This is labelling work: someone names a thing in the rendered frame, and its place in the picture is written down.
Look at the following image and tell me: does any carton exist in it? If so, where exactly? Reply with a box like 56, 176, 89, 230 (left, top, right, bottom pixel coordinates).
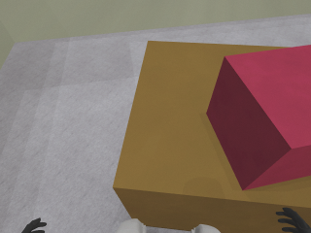
206, 45, 311, 190

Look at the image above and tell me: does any left robot hand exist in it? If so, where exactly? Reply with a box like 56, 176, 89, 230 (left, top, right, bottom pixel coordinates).
21, 218, 47, 233

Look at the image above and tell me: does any right robot hand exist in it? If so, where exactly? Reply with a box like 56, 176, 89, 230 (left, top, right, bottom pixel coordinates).
276, 207, 311, 233

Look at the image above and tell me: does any left robot thigh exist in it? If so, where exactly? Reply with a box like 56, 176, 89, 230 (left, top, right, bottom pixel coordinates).
115, 219, 147, 233

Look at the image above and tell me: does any pedestal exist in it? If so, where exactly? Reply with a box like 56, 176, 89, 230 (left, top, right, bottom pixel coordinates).
113, 41, 311, 233

